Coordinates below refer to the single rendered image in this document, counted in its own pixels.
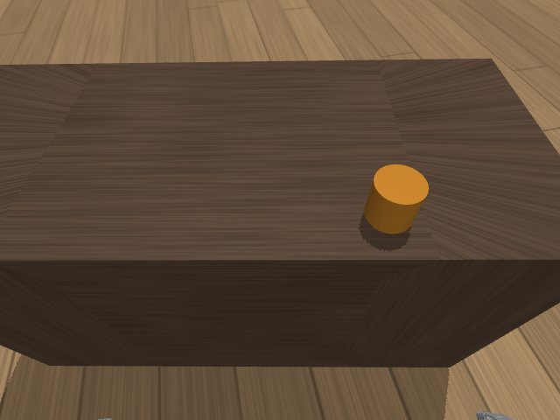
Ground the can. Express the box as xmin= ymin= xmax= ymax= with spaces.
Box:
xmin=364 ymin=164 xmax=429 ymax=234

